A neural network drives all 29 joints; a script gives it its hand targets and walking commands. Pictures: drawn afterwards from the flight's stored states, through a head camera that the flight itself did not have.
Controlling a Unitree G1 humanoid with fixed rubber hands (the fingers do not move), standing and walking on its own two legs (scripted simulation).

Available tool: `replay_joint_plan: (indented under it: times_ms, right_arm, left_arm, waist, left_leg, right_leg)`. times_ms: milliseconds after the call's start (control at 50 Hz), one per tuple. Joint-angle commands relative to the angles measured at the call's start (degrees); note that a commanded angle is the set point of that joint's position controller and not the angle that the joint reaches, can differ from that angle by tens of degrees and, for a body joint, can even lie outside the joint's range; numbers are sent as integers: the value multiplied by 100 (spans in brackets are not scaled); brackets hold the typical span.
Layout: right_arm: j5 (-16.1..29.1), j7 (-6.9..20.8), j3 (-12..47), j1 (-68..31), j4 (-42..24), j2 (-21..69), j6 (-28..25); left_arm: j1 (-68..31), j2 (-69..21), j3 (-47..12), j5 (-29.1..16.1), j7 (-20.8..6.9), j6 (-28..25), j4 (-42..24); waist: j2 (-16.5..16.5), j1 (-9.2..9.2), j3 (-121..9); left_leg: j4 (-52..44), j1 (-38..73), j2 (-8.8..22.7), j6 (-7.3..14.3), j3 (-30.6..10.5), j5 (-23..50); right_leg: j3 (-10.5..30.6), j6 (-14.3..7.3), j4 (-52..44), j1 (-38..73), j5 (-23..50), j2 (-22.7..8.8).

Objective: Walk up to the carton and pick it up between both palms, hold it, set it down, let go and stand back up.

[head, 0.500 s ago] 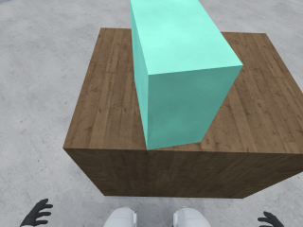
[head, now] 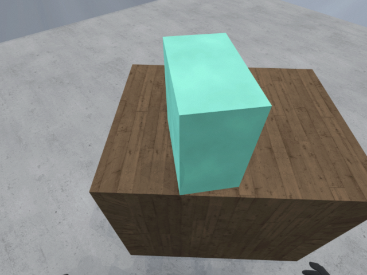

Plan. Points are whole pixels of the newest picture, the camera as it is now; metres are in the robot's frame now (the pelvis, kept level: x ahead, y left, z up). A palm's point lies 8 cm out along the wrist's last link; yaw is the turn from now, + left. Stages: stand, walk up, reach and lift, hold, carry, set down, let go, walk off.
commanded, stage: walk up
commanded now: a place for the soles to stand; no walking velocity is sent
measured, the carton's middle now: (202, 115) +0.49 -0.02 +0.06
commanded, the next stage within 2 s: none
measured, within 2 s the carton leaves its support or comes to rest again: neither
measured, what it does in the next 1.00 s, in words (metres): steps on the spot: right foot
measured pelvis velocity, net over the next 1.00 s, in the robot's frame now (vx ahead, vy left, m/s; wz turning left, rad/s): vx -0.02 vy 0.05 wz -0.02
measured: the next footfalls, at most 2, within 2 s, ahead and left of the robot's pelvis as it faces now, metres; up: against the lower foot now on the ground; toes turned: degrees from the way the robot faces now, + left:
right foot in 0.62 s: +0.02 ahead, -0.07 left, +0.00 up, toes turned +1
left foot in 1.60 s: +0.11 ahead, +0.11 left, +0.00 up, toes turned -2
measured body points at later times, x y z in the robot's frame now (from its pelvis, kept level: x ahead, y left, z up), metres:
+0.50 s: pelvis -0.03 +0.06 -0.02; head +0.01 +0.06 +0.42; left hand +0.08 +0.40 -0.13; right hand +0.04 -0.27 -0.14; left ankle -0.02 +0.16 -0.73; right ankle +0.01 -0.10 -0.71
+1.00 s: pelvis -0.02 +0.05 +0.00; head -0.03 +0.06 +0.45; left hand +0.07 +0.36 -0.13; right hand +0.10 -0.26 -0.10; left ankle -0.02 +0.16 -0.73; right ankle -0.02 -0.07 -0.73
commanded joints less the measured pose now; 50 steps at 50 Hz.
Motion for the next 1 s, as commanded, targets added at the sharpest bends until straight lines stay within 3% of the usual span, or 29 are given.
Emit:
replay_joint_plan:
  times_ms: [0, 40, 60, 100, 120, 140, 160, 180, 260, 300, 320, 340, 360, 380, 400, 440, 480, 520, 560, 580, 600, 620, 640, 660, 680, 700, 740, 840, 980]
  right_arm:
    - [18, -49, -236, -375, -235, -1195, -121]
    - [21, -49, -229, -383, -199, -1194, -121]
    - [-48, 8, -424, -316, -343, -1618, 57]
    - [-34, 16, -455, -227, -459, -1406, 166]
    - [-34, 28, -467, -235, -539, -1321, 202]
    - [-62, 44, -487, -157, -642, -1249, 254]
    - [-98, 60, -518, -75, -729, -1246, 325]
    - [-123, 78, -536, 69, -830, -1244, 374]
    - [-138, 160, -650, 576, -943, -1370, 383]
    - [-151, 146, -686, 1004, -809, -1334, 283]
    - [-178, 113, -711, 1068, -750, -1359, 220]
    - [-266, 51, -746, 852, -884, -1693, 158]
    - [-289, 19, -779, 357, -1100, -2054, 120]
    - [-256, 23, -805, 188, -1163, -2280, 93]
    - [-227, 1, -780, 42, -1184, -2145, 71]
    - [-182, -29, -665, -36, -1241, -1758, 15]
    - [-120, -89, -642, 316, -1137, -1670, -71]
    - [-50, -109, -616, 340, -1093, -1664, -91]
    - [11, -120, -529, 209, -1126, -1532, -75]
    - [65, -125, -474, 256, -1131, -1370, -85]
    - [134, -136, -400, 303, -1182, -1174, -120]
    - [95, -145, -404, 359, -1104, -1172, -99]
    - [44, -168, -469, 511, -893, -1256, -85]
    - [2, -178, -463, 649, -760, -1273, -133]
    - [-15, -172, -482, 418, -794, -1456, -195]
    - [-21, -156, -496, 195, -839, -1572, -240]
    - [12, -150, -456, -10, -868, -1524, -270]
    - [45, -141, -340, -237, -736, -1272, -239]
    - [30, -95, -285, -340, -512, -1160, -226]
  left_arm:
    - [-572, 1214, 207, -15, 54, -132, -283]
    - [-578, 1212, 204, -15, 54, -130, -260]
    - [-412, 1696, 358, -25, 172, -161, -263]
    - [-48, 1796, 439, -46, 258, -147, -246]
    - [112, 1914, 493, -46, 297, -143, -259]
    - [82, 1999, 530, -27, 343, -137, -338]
    - [26, 2045, 573, 29, 386, -138, -457]
    - [-19, 2051, 622, 65, 404, -137, -587]
    - [-457, 1903, 639, 132, 421, -88, -1001]
    - [-747, 1809, 568, 113, 368, -32, -1165]
    - [-759, 1575, 486, 91, 340, 31, -1202]
    - [-624, 1232, 381, 39, 321, 95, -1286]
    - [-526, 1138, 353, 0, 332, 132, -1331]
    - [-527, 1429, 471, 55, 371, 161, -1184]
    - [-502, 1525, 480, 56, 345, 143, -1121]
    - [-284, 1574, 504, -20, 277, 80, -1051]
    - [-40, 1442, 467, -63, 266, 37, -991]
    - [-20, 1380, 436, -9, 243, 8, -965]
    - [187, 1269, 405, 44, 234, -64, -874]
    - [239, 1393, 431, 103, 246, -111, -822]
    - [269, 1647, 500, 164, 253, -149, -809]
    - [-137, 1863, 541, 122, 224, -141, -891]
    - [-466, 1820, 473, 84, 178, -104, -957]
    - [-650, 1582, 364, 43, 155, -59, -969]
    - [-631, 1372, 279, -12, 135, -24, -944]
    - [-433, 1260, 248, -14, 129, 14, -860]
    - [-163, 1221, 262, 12, 145, -1, -732]
    - [-298, 1209, 239, 4, 58, -63, -605]
    - [-427, 1220, 196, -3, 67, -110, -429]
  waist:
    - [-17, -103, -454]
    - [-72, -95, -486]
    - [150, -70, -148]
    - [-61, -39, -403]
    - [-255, 34, -568]
    - [-624, 54, -606]
    - [-872, 108, -520]
    - [-882, 55, -463]
    - [-1099, -212, -544]
    - [-1016, -461, -829]
    - [-636, -507, -853]
    - [577, -415, -657]
    - [946, -184, -338]
    - [919, -319, -298]
    - [696, -213, 38]
    - [550, -107, 25]
    - [753, -180, -457]
    - [908, -173, -606]
    - [793, -4, -656]
    - [495, -15, -814]
    - [-134, -25, -1012]
    - [-241, -121, -975]
    - [-261, -303, -787]
    - [-85, -448, -621]
    - [204, -364, -547]
    - [246, -224, -431]
    - [226, -83, -324]
    - [430, -95, -222]
    - [121, -117, -278]
  left_leg:
    - [-1193, 194, 562, 94, -825, -1]
    - [-1246, 252, 568, 78, -798, 105]
    - [-703, 21, 421, 138, -629, 919]
    - [-113, -200, 255, 89, -434, 1049]
    - [388, -280, 73, 56, -374, 793]
    - [1068, -486, -103, 43, -404, -280]
    - [1862, -784, -127, 53, -616, -1344]
    - [2259, -961, 22, 77, -852, -1548]
    - [1763, -908, 175, 161, -744, -1465]
    - [170, 25, 77, 194, -322, -450]
    - [-558, 333, 26, 181, -439, -138]
    - [-1356, 249, 809, 392, -2002, -201]
    - [-1493, -33, 1395, 714, -3041, -348]
    - [-1551, -931, 1862, 1275, -3497, -868]
    - [-1582, -1488, 1848, 1371, -3453, -1080]
    - [-1048, -720, 1290, 1031, -2363, 70]
    - [-546, 172, 1321, 986, -2233, 1481]
    - [-329, 342, 1402, 1044, -2195, 2001]
    - [103, 158, 1176, 730, -1639, 2328]
    - [385, -197, 1002, 440, -1393, 2326]
    - [837, -665, 640, 138, -1061, 1958]
    - [740, -527, 202, -42, -673, 615]
    - [313, 182, 236, -55, -686, -18]
    - [-411, 542, 411, -20, -965, 208]
    - [-849, 488, 810, 174, -1435, 672]
    - [-864, 377, 1227, 497, -1901, 1078]
    - [-856, 178, 1414, 827, -1816, 1056]
    - [-1115, -108, 706, 184, -990, -8]
    - [-1218, 560, 593, 84, -725, 443]
  right_leg:
    - [876, -282, -1081, 132, 34, -619]
    - [863, -266, -1144, 217, 158, -636]
    - [913, -359, -850, 60, 1034, -840]
    - [1250, -669, -798, 464, 1757, -1233]
    - [1564, -959, -882, 574, 1994, -1556]
    - [1943, -1313, -1004, 552, 2134, -1933]
    - [2235, -1629, -1137, 428, 1946, -2264]
    - [2310, -1764, -1111, 288, 1632, -2413]
    - [1605, -1436, -517, -5, 1359, -2032]
    - [987, -953, 29, -318, 631, -1466]
    - [650, -648, 748, -486, 335, -1075]
    - [187, -260, 1908, -1124, -622, -392]
    - [221, -122, 2286, -1789, -2050, 125]
    - [676, -196, 2697, -1238, -2462, 36]
    - [738, -239, 2855, -961, -2309, -60]
    - [682, -207, 2664, -1160, -1866, -71]
    - [633, -143, 2202, -1220, -1629, -69]
    - [413, -123, 1436, -793, -1647, -126]
    - [361, -229, -185, 82, -601, -82]
    - [776, -340, -461, 730, 646, -266]
    - [1733, -624, -463, 1242, 1540, -770]
    - [2252, -1060, -323, 687, 1177, -1256]
    - [2190, -1147, -199, -95, 786, -1303]
    - [1670, -815, -49, -353, 818, -968]
    - [922, -420, 359, -296, 825, -410]
    - [703, -286, 587, -371, 446, -141]
    - [632, -276, 386, -101, -81, -154]
    - [995, -380, -379, 335, 475, -304]
    - [1094, -362, -941, 235, 874, -446]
